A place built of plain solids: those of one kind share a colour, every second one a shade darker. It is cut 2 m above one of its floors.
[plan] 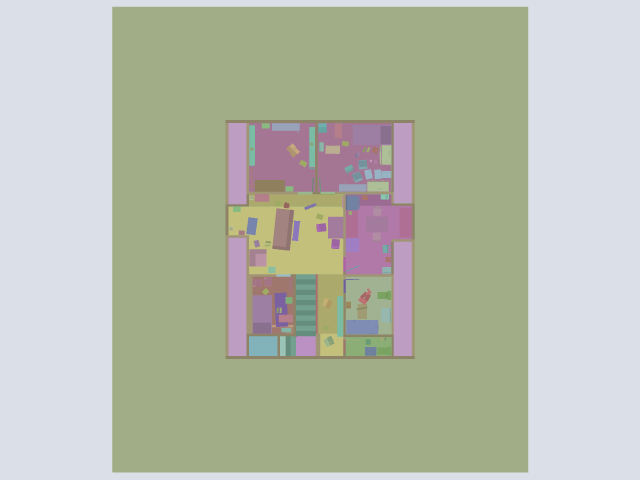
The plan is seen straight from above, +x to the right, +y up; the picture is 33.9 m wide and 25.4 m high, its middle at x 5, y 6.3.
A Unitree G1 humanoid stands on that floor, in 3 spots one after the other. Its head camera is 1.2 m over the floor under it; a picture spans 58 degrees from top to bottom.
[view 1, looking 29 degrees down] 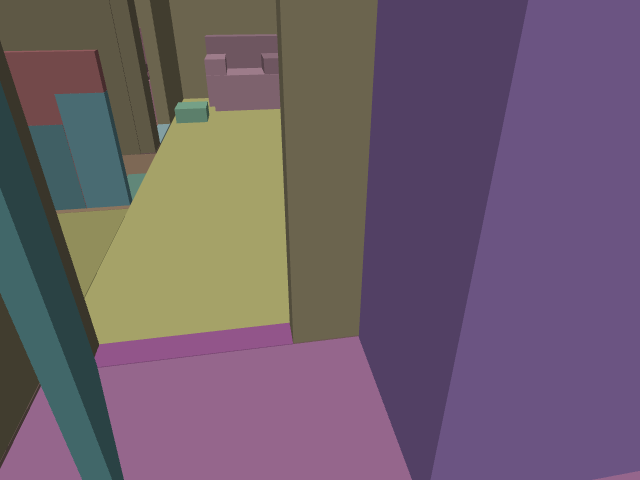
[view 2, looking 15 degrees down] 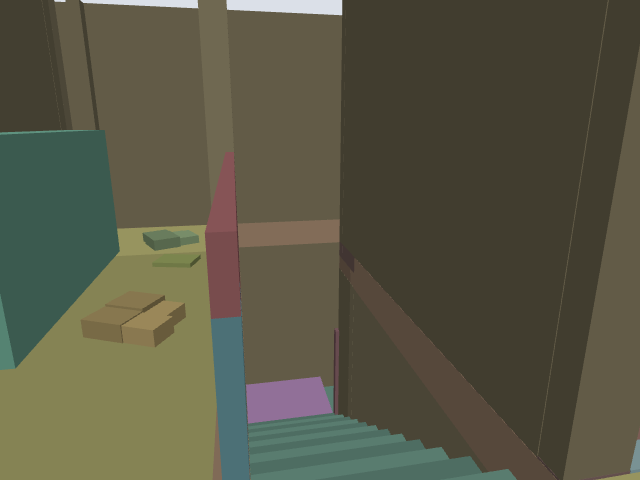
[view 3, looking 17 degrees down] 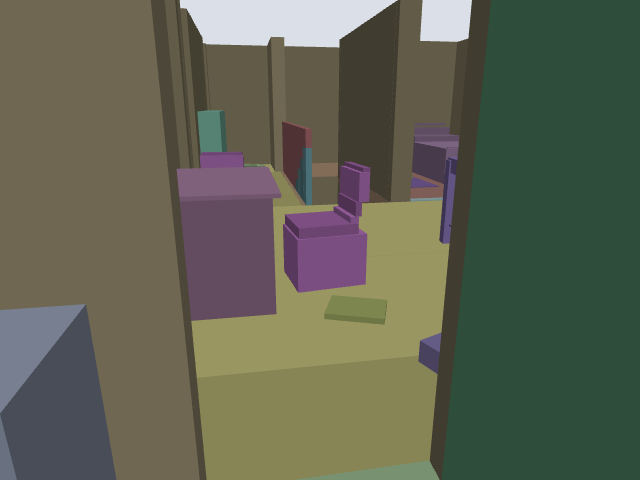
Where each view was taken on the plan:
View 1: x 7.67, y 5.28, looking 170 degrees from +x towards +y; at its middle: wall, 1.52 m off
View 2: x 4.78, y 5.53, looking -101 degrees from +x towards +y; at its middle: wall_band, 5.66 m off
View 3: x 5.62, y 9.88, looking -100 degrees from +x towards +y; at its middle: chair_kitchen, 2.87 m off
